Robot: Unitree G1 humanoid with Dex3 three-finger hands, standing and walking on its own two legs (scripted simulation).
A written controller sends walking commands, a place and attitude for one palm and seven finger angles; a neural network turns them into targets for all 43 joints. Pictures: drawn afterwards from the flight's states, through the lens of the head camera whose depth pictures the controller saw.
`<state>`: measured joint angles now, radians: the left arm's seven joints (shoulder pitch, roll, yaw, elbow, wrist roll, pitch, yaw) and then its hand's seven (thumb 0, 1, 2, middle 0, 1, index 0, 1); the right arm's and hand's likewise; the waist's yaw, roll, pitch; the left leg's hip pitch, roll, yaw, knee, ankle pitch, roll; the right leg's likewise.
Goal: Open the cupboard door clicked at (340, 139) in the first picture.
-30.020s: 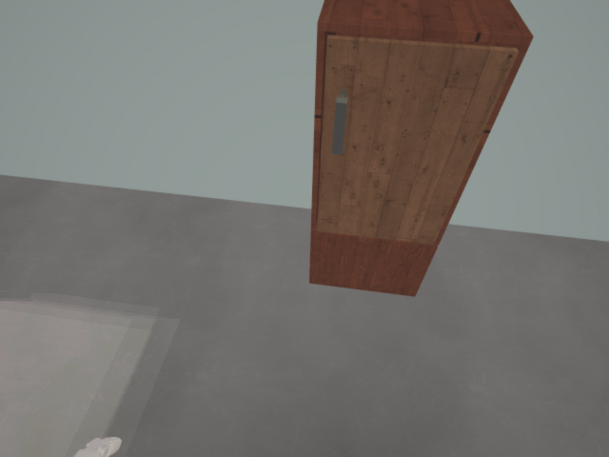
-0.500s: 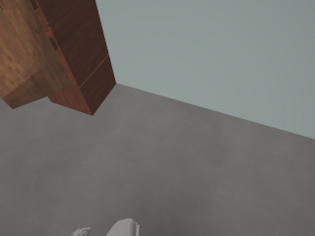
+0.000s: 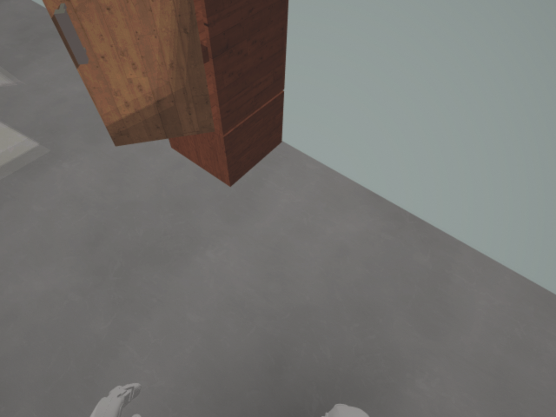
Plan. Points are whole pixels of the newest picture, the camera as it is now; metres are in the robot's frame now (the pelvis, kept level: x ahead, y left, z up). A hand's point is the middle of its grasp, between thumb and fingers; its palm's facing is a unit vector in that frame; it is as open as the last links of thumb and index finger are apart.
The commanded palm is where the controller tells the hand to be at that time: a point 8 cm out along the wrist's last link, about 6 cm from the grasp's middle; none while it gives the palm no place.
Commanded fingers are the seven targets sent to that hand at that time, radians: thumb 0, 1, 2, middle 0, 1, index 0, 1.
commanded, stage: turn to face it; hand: left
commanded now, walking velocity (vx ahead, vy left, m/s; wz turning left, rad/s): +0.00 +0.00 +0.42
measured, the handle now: (73, 34) +0.97 +0.59 +0.00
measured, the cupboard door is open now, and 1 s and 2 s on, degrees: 53 53 53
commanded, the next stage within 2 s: take the last steps up to it in 0.26 s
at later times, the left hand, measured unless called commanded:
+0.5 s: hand out of the picture -0.05 +0.18 -0.19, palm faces +0.29 -0.93 -0.21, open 7.3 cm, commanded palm none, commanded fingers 0.00 0.90 0.90 -0.20 -0.30 -0.20 -0.30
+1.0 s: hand (160, 388) +0.17 +0.20 -0.16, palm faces +0.22 -0.96 -0.19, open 7.3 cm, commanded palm none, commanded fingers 0.00 0.90 0.90 -0.20 -0.30 -0.20 -0.30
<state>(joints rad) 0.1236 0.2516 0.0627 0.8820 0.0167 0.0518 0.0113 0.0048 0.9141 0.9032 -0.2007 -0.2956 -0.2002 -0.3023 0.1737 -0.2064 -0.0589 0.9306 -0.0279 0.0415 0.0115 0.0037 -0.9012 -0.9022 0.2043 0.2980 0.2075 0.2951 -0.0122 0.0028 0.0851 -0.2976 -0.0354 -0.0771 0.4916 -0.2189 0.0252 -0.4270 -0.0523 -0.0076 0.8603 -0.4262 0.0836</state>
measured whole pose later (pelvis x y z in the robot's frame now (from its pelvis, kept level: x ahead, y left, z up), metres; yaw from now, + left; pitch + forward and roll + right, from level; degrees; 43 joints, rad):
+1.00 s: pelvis +0.11 +0.01 -0.01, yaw +16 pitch +0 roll +2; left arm 0.11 0.16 0.03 0.97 0.03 -0.02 -0.03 0.00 0.91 0.90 -0.20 -0.30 -0.20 -0.30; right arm 0.47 -0.14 -0.03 1.15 -0.02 -0.03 -0.01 0.00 -0.91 -0.90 0.20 0.30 0.20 0.29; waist -0.05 0.01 0.06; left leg -0.05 -0.05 0.04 0.46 -0.41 0.04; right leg -0.35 -0.05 -0.10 0.57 -0.24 -0.02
